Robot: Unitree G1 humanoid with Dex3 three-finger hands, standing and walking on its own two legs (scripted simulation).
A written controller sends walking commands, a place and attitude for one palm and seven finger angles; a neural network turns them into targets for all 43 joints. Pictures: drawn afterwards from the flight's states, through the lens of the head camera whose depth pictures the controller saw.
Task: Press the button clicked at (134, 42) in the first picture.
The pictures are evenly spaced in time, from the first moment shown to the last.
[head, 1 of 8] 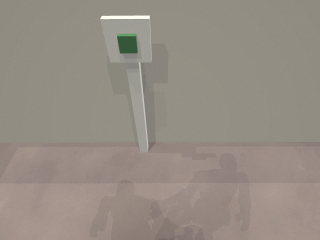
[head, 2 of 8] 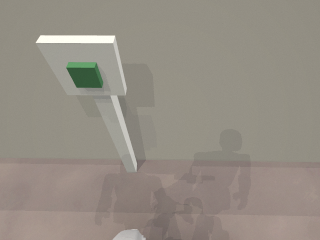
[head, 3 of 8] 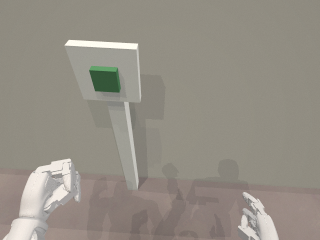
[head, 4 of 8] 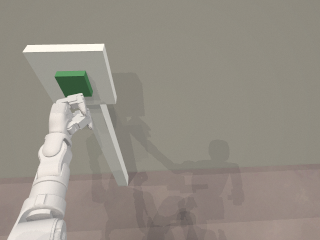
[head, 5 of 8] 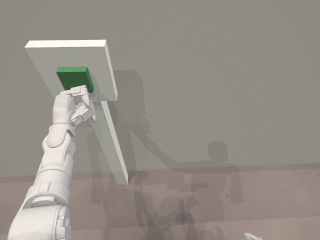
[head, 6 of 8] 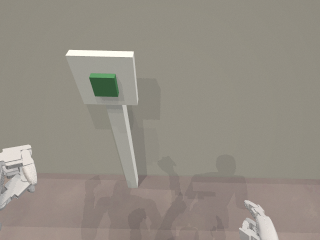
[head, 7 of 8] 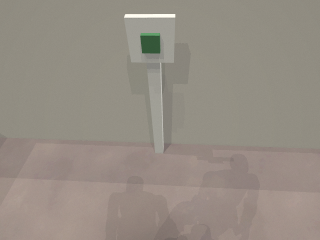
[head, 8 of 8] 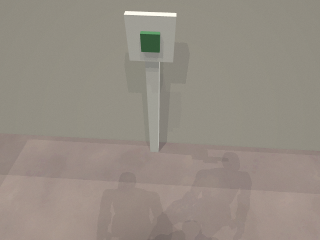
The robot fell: no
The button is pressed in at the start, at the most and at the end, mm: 0 14 0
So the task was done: yes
